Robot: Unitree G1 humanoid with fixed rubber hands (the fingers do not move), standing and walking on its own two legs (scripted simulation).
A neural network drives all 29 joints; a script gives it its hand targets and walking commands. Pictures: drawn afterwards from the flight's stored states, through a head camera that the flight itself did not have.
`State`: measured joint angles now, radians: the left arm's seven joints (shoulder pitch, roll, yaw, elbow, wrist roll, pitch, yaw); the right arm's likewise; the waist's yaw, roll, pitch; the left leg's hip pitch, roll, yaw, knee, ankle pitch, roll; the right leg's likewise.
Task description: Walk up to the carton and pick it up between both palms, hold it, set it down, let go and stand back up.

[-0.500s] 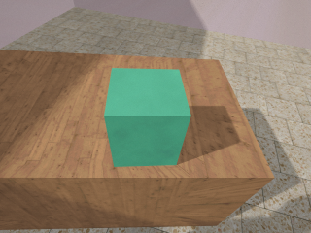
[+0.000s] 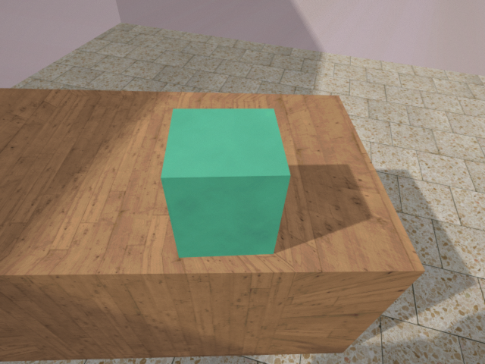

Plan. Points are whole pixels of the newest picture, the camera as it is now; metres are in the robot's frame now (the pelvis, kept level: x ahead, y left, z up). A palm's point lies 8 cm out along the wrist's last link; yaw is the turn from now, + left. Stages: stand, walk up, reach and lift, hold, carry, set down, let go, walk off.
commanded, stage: walk up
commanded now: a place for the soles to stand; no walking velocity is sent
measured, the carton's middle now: (225, 184) +0.49 +0.04 +0.01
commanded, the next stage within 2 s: reach and lift in 0.82 s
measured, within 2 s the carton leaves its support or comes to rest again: neither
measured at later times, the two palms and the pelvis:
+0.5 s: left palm out of the picture +0.06 +0.29 -0.12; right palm out of the picture +0.03 -0.30 -0.11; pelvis -0.01 +0.00 +0.00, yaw +0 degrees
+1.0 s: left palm out of the picture +0.14 +0.27 -0.10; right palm out of the picture +0.10 -0.29 -0.12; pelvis -0.01 -0.01 -0.02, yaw +0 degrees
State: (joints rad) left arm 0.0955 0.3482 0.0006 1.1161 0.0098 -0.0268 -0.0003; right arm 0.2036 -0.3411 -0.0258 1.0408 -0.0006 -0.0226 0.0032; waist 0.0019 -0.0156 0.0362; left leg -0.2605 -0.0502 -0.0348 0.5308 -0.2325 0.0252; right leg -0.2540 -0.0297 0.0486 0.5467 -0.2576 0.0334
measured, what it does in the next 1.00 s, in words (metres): stands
